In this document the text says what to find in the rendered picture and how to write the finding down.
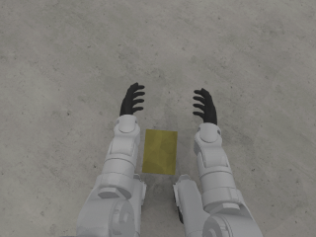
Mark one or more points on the right robot foot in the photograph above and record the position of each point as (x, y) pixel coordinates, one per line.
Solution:
(180, 214)

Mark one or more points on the robot left forearm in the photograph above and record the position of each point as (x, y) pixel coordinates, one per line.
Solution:
(116, 179)

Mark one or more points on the robot right hand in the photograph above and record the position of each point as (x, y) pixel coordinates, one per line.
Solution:
(209, 114)

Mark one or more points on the robot right thigh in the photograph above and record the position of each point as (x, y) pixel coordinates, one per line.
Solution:
(188, 199)

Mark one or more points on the right robot upper arm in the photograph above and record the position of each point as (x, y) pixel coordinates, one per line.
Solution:
(228, 225)

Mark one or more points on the robot left hand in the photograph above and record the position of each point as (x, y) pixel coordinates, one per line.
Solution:
(128, 102)

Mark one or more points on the robot right forearm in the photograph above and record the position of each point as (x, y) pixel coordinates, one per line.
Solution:
(219, 192)

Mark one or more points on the left robot upper arm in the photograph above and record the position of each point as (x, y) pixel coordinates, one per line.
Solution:
(106, 217)

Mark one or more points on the carton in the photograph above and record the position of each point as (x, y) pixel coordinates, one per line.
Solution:
(160, 152)

